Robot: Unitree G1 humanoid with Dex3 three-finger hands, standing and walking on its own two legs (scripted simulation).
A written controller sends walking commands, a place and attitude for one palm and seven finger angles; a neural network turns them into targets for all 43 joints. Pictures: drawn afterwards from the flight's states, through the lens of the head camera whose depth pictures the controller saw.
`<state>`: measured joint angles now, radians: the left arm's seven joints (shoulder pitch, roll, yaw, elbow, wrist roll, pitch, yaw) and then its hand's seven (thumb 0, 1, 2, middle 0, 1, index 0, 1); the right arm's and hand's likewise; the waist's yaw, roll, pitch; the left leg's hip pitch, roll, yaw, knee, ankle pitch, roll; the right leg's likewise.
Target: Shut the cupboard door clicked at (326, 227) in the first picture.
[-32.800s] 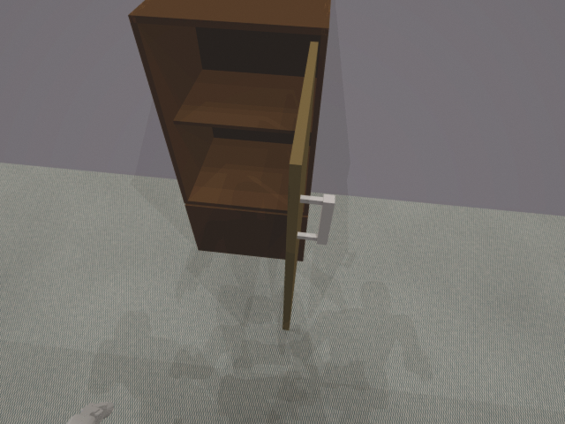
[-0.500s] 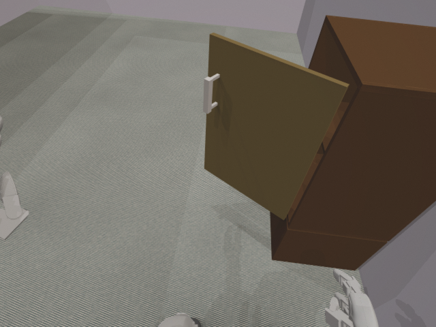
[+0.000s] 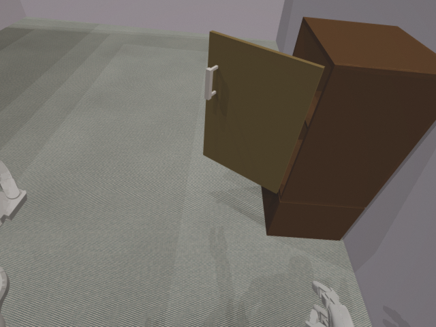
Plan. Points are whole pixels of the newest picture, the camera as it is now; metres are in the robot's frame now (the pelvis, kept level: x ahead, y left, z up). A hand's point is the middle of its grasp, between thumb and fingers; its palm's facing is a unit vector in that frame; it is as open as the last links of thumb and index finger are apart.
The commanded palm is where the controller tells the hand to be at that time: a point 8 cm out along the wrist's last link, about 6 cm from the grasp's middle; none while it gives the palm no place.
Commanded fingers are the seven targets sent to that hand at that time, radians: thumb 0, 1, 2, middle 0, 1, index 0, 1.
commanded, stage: stop stepping back and stand still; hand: left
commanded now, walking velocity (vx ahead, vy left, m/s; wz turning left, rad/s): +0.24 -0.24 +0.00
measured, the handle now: (211, 82) +0.96 +0.07 -0.01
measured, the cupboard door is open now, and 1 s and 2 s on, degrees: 58 58 58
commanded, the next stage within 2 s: let the arm hang, fingers relaxed in 1.18 s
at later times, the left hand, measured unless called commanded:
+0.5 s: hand (17, 257) +0.16 +0.27 +0.16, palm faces +0.45 -0.84 -0.30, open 7.4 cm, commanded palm +0.10 +0.31 +0.18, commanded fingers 0.00 0.90 0.90 -0.20 -0.30 -0.20 -0.30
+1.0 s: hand (32, 236) +0.19 +0.27 +0.15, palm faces +0.34 -0.81 -0.47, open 7.4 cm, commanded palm +0.14 +0.31 +0.18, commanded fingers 0.00 0.90 0.90 -0.20 -0.30 -0.20 -0.30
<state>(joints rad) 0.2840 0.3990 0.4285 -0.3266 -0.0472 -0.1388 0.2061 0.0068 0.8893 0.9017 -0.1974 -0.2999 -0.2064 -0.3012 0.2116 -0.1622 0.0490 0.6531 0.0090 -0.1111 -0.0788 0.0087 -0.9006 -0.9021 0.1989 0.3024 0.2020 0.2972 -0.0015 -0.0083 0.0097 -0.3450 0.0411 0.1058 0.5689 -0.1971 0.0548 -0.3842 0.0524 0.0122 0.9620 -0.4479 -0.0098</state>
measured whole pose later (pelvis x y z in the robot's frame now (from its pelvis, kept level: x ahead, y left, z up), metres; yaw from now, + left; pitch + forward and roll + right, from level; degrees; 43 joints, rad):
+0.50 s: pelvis -0.06 +0.02 +0.00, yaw -4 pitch -2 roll +1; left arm 0.46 0.32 0.34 -0.38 -0.02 -0.15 0.19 0.01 0.89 0.90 -0.20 -0.30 -0.21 -0.30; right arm 0.33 -0.24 -0.02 0.70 -0.01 -0.06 -0.10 0.01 -0.90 -0.90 0.20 0.30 0.20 0.30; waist 0.01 -0.04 -0.07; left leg -0.41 0.10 0.09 0.78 -0.33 0.00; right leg -0.14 0.00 -0.11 0.51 -0.35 -0.06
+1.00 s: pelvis -0.03 +0.02 +0.00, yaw -5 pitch +0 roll +0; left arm 0.60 0.40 0.38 -0.48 -0.05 -0.14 0.17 0.01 0.88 0.90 -0.21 -0.30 -0.22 -0.30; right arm 0.24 -0.20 0.01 0.65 0.01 -0.04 -0.07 0.01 -0.90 -0.90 0.20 0.30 0.20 0.30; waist 0.00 0.00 0.00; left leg -0.26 0.09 0.12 0.53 -0.28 -0.03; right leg -0.23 0.00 -0.10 0.53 -0.31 -0.04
